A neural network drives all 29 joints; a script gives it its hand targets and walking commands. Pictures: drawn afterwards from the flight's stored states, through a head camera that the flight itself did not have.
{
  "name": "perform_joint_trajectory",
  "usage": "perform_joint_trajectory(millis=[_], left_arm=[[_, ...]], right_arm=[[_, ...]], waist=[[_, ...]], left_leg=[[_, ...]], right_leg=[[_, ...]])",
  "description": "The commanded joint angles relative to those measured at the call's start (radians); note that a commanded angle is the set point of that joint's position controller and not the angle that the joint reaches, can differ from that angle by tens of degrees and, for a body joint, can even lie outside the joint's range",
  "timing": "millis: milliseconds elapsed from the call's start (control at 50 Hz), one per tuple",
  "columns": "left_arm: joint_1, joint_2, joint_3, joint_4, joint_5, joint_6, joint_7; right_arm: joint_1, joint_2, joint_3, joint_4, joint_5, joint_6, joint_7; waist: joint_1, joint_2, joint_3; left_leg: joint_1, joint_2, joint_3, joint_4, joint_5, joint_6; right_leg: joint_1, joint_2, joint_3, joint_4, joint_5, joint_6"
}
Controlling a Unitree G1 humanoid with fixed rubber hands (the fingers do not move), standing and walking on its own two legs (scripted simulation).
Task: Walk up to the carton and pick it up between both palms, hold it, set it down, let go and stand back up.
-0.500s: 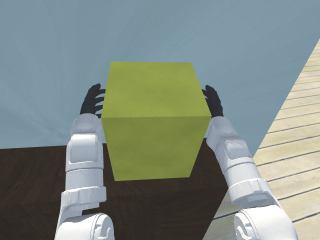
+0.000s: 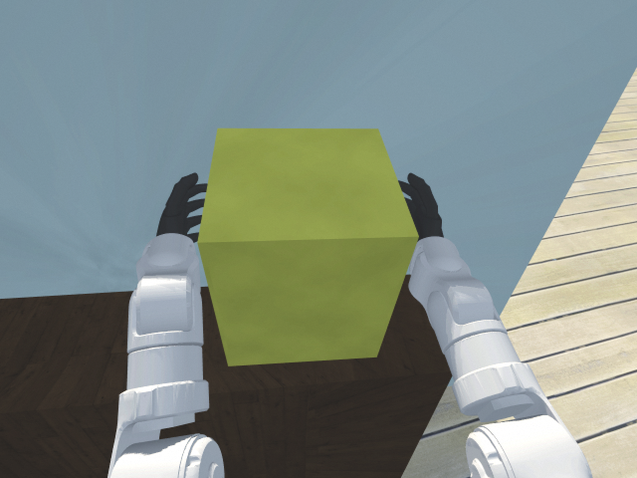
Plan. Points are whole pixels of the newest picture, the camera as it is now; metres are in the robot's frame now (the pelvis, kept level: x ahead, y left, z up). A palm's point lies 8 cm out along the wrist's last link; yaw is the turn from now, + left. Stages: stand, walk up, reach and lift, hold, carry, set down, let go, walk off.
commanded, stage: hold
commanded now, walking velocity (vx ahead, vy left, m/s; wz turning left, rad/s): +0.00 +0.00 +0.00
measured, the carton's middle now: (301, 249) +0.39 +0.00 +0.12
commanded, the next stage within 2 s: none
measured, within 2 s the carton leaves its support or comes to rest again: neither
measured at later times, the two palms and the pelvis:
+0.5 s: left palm (173, 239) +0.36 +0.16 +0.17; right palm (419, 236) +0.36 -0.14 +0.17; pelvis +0.00 +0.00 +0.00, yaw +0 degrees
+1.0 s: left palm (175, 238) +0.37 +0.15 +0.17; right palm (421, 231) +0.36 -0.15 +0.17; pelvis +0.00 +0.00 +0.00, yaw +0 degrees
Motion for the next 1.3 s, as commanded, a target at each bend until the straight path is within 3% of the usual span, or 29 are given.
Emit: perform_joint_trajectory(millis=[0, 20, 100, 160, 220, 260, 300, 320, 340, 360, 380, 420, 500, 520, 540, 560, 640, 680, 820, 860, 900, 980, 1000, 1060, 1080, 1100, 1220, 1240, 1280], left_arm=[[-0.656, -0.596, -0.555, -0.114, -0.198, -0.086, -0.137], [-0.671, -0.559, -0.516, -0.07, -0.167, -0.08, -0.139], [-0.697, -0.609, -0.574, -0.12, -0.196, -0.087, -0.116], [-0.592, -0.609, -0.571, -0.08, -0.197, -0.08, -0.11], [-0.647, -0.573, -0.509, -0.04, -0.167, -0.062, -0.131], [-0.629, -0.585, -0.512, -0.04, -0.158, -0.056, -0.14], [-0.583, -0.592, -0.51, -0.029, -0.172, -0.054, -0.143], [-0.613, -0.591, -0.512, -0.031, -0.173, -0.058, -0.147], [-0.659, -0.593, -0.5, -0.038, -0.17, -0.067, -0.154], [-0.573, -0.61, -0.514, -0.038, -0.164, -0.053, -0.154], [-0.598, -0.587, -0.513, -0.028, -0.158, -0.05, -0.153], [-0.671, -0.618, -0.56, -0.112, -0.189, -0.074, -0.144], [-0.623, -0.619, -0.566, -0.065, -0.18, -0.067, -0.122], [-0.627, -0.625, -0.579, -0.118, -0.187, -0.077, -0.115], [-0.596, -0.621, -0.583, -0.103, -0.195, -0.076, -0.117], [-0.684, -0.6, -0.595, -0.142, -0.208, -0.09, -0.112], [-0.65, -0.616, -0.56, -0.047, -0.192, -0.079, -0.104], [-0.644, -0.578, -0.505, -0.016, -0.157, -0.069, -0.114], [-0.631, -0.613, -0.543, -0.083, -0.196, -0.075, -0.131], [-0.629, -0.602, -0.527, -0.031, -0.161, -0.056, -0.142], [-0.638, -0.581, -0.542, -0.111, -0.176, -0.066, -0.141], [-0.679, -0.601, -0.598, -0.174, -0.206, -0.08, -0.133], [-0.642, -0.604, -0.588, -0.151, -0.197, -0.075, -0.13], [-0.593, -0.591, -0.587, -0.163, -0.206, -0.079, -0.128], [-0.629, -0.583, -0.601, -0.198, -0.205, -0.085, -0.123], [-0.647, -0.552, -0.548, -0.128, -0.179, -0.075, -0.126], [-0.59, -0.583, -0.495, -0.006, -0.152, -0.042, -0.142], [-0.653, -0.566, -0.483, -0.009, -0.139, -0.053, -0.141], [-0.698, -0.589, -0.52, -0.07, -0.18, -0.073, -0.136]], right_arm=[[-0.83, 0.617, 0.422, -0.374, 0.053, -0.089, 0.062], [-0.825, 0.592, 0.421, -0.311, 0.049, -0.082, 0.065], [-0.872, 0.619, 0.411, -0.369, 0.056, -0.097, 0.075], [-0.811, 0.593, 0.457, -0.379, 0.062, -0.092, 0.071], [-0.782, 0.585, 0.38, -0.259, 0.036, -0.066, 0.066], [-0.787, 0.606, 0.38, -0.289, 0.04, -0.07, 0.068], [-0.768, 0.594, 0.357, -0.278, 0.024, -0.07, 0.066], [-0.702, 0.583, 0.338, -0.205, 0.009, -0.058, 0.07], [-0.791, 0.599, 0.369, -0.278, 0.025, -0.074, 0.067], [-0.774, 0.582, 0.351, -0.307, 0.028, -0.084, 0.063], [-0.822, 0.582, 0.38, -0.32, 0.036, -0.087, 0.068], [-0.786, 0.612, 0.382, -0.303, 0.037, -0.09, 0.069], [-0.834, 0.594, 0.413, -0.341, 0.05, -0.094, 0.078], [-0.787, 0.585, 0.395, -0.333, 0.05, -0.098, 0.075], [-0.815, 0.589, 0.43, -0.394, 0.06, -0.1, 0.075], [-0.818, 0.59, 0.428, -0.366, 0.066, -0.096, 0.076], [-0.871, 0.597, 0.425, -0.371, 0.052, -0.087, 0.083], [-0.807, 0.593, 0.379, -0.259, 0.032, -0.071, 0.086], [-0.769, 0.613, 0.417, -0.318, 0.048, -0.08, 0.062], [-0.781, 0.587, 0.371, -0.262, 0.041, -0.069, 0.064], [-0.793, 0.597, 0.411, -0.323, 0.06, -0.08, 0.065], [-0.757, 0.58, 0.401, -0.328, 0.052, -0.078, 0.061], [-0.772, 0.6, 0.432, -0.366, 0.071, -0.078, 0.058], [-0.722, 0.602, 0.465, -0.375, 0.074, -0.071, 0.051], [-0.729, 0.598, 0.461, -0.381, 0.065, -0.07, 0.055], [-0.77, 0.581, 0.447, -0.34, 0.071, -0.056, 0.056], [-0.835, 0.583, 0.381, -0.318, 0.028, -0.074, 0.074], [-0.83, 0.577, 0.373, -0.268, 0.019, -0.071, 0.086], [-0.842, 0.586, 0.352, -0.288, 0.02, -0.094, 0.092]], waist=[[-0.005, 0.041, -0.388], [0.027, 0.026, -0.332], [0.021, 0.082, -0.453], [0.032, 0.053, -0.481], [-0.004, 0.036, -0.316], [0.014, 0.055, -0.339], [-0.01, 0.02, -0.343], [-0.03, 0.053, -0.287], [-0.003, 0.05, -0.349], [-0.015, 0.062, -0.324], [0.001, 0.068, -0.359], [-0.025, 0.076, -0.384], [0.001, 0.093, -0.392], [-0.017, 0.103, -0.421], [0.004, 0.097, -0.47], [-0.012, 0.088, -0.441], [0.024, 0.047, -0.416], [0.028, 0.041, -0.327], [-0.007, 0.049, -0.41], [-0.018, 0.087, -0.303], [-0.004, 0.067, -0.387], [-0.04, 0.106, -0.429], [-0.012, 0.096, -0.439], [-0.012, 0.049, -0.459], [-0.02, 0.078, -0.473], [0.011, 0.06, -0.366], [0.023, 0.012, -0.307], [0.03, 0.04, -0.265], [0.016, 0.061, -0.374]], left_leg=[[0.126, -0.087, 0.077, 0.01, 0.27, 0.002], [0.111, -0.095, 0.085, -0.007, 0.215, 0.015], [0.129, -0.084, 0.08, 0.019, 0.227, -0.007], [0.166, -0.092, 0.078, 0.033, 0.315, -0.01], [0.124, -0.089, 0.093, -0.003, 0.186, 0.006], [0.119, -0.084, 0.092, -0.02, 0.164, 0.002], [0.125, -0.08, 0.086, -0.012, 0.193, -0.001], [0.111, -0.086, 0.088, -0.009, 0.191, -0.009], [0.108, -0.09, 0.093, -0.006, 0.193, -0.003], [0.114, -0.093, 0.092, -0.011, 0.225, -0.007], [0.135, -0.092, 0.095, 0.001, 0.251, -0.008], [0.146, -0.084, 0.079, 0.02, 0.277, -0.017], [0.144, -0.085, 0.076, 0.009, 0.273, -0.021], [0.163, -0.077, 0.076, 0.027, 0.306, -0.028], [0.164, -0.083, 0.073, 0.037, 0.344, -0.031], [0.152, -0.09, 0.076, 0.043, 0.33, -0.021], [0.113, -0.079, 0.077, 0.01, 0.219, 0.0], [0.091, -0.076, 0.08, -0.007, 0.156, 0.004], [0.163, -0.083, 0.077, 0.021, 0.315, -0.014], [0.127, -0.086, 0.087, 0.002, 0.223, -0.009], [0.157, -0.089, 0.088, 0.011, 0.282, -0.005], [0.182, -0.086, 0.076, 0.046, 0.35, -0.031], [0.18, -0.089, 0.078, 0.051, 0.364, -0.024], [0.184, -0.086, 0.062, 0.041, 0.377, -0.017], [0.193, -0.08, 0.066, 0.048, 0.374, -0.019], [0.134, -0.083, 0.069, 0.027, 0.292, -0.005], [0.084, -0.077, 0.089, -0.03, 0.144, 0.006], [0.067, -0.085, 0.098, -0.047, 0.086, 0.016], [0.097, -0.072, 0.095, -0.023, 0.155, 0.0]], right_leg=[[0.034, 0.091, -0.05, 0.014, 0.24, 0.032], [0.011, 0.088, -0.055, 0.013, 0.181, 0.042], [0.009, 0.094, -0.048, 0.018, 0.154, 0.016], [0.03, 0.105, -0.049, 0.016, 0.26, 0.024], [-0.024, 0.086, -0.053, -0.006, 0.146, 0.03], [0.001, 0.087, -0.046, -0.015, 0.123, 0.022], [0.02, 0.09, -0.045, -0.01, 0.158, 0.017], [0.013, 0.087, -0.05, -0.011, 0.163, 0.017], [0.032, 0.085, -0.04, -0.006, 0.155, 0.018], [0.03, 0.091, -0.05, -0.008, 0.197, 0.017], [0.063, 0.085, -0.042, -0.004, 0.219, 0.019], [0.045, 0.099, -0.064, 0.017, 0.224, 0.018], [0.01, 0.101, -0.064, -0.001, 0.159, 0.01], [0.025, 0.099, -0.062, -0.002, 0.188, 0.012], [0.047, 0.102, -0.054, 0.004, 0.237, 0.01], [0.025, 0.095, -0.051, 0.006, 0.217, 0.024], [-0.01, 0.1, -0.056, 0.004, 0.128, 0.016], [-0.007, 0.094, -0.048, 0.0, 0.083, 0.019], [0.042, 0.096, -0.049, 0.011, 0.266, 0.019], [0.002, 0.087, -0.055, -0.005, 0.165, 0.018], [0.038, 0.095, -0.054, 0.016, 0.249, 0.029], [0.03, 0.098, -0.056, 0.019, 0.27, 0.021], [0.048, 0.089, -0.047, 0.033, 0.316, 0.029], [0.058, 0.101, -0.051, 0.03, 0.376, 0.034], [0.057, 0.098, -0.064, 0.032, 0.346, 0.025], [0.025, 0.089, -0.053, 0.031, 0.259, 0.034], [0.018, 0.091, -0.051, -0.016, 0.087, 0.01], [-0.015, 0.086, -0.058, -0.013, 0.029, 0.017], [-0.003, 0.093, -0.052, 0.001, 0.066, 0.002]])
